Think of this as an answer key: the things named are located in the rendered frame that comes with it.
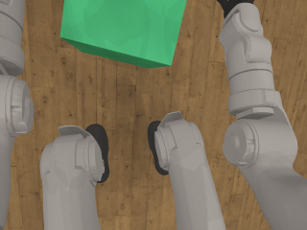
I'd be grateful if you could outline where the robot right hand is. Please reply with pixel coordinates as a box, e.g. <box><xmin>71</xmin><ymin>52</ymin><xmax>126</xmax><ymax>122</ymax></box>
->
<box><xmin>217</xmin><ymin>0</ymin><xmax>254</xmax><ymax>19</ymax></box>

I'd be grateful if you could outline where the robot left foot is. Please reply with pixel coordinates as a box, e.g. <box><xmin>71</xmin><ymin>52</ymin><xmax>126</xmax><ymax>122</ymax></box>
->
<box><xmin>85</xmin><ymin>124</ymin><xmax>109</xmax><ymax>183</ymax></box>

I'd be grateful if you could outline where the robot left upper arm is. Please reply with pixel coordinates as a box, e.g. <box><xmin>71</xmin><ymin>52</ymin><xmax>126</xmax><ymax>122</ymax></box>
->
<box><xmin>0</xmin><ymin>75</ymin><xmax>35</xmax><ymax>230</ymax></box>

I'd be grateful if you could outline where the robot left shin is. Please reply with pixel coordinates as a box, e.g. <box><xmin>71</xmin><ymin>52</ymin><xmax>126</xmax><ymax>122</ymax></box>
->
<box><xmin>40</xmin><ymin>125</ymin><xmax>105</xmax><ymax>180</ymax></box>

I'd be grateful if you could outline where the left robot forearm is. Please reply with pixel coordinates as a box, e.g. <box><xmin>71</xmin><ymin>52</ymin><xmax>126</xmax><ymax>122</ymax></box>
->
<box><xmin>0</xmin><ymin>0</ymin><xmax>25</xmax><ymax>77</ymax></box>

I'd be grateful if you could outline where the carton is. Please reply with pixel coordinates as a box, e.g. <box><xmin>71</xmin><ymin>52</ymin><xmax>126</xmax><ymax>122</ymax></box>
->
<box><xmin>59</xmin><ymin>0</ymin><xmax>187</xmax><ymax>69</ymax></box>

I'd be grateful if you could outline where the right robot forearm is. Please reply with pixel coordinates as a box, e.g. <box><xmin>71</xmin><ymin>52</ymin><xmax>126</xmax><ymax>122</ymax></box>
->
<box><xmin>219</xmin><ymin>2</ymin><xmax>298</xmax><ymax>148</ymax></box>

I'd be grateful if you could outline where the robot right upper arm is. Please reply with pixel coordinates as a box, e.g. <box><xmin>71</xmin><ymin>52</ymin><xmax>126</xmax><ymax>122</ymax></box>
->
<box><xmin>222</xmin><ymin>119</ymin><xmax>307</xmax><ymax>230</ymax></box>

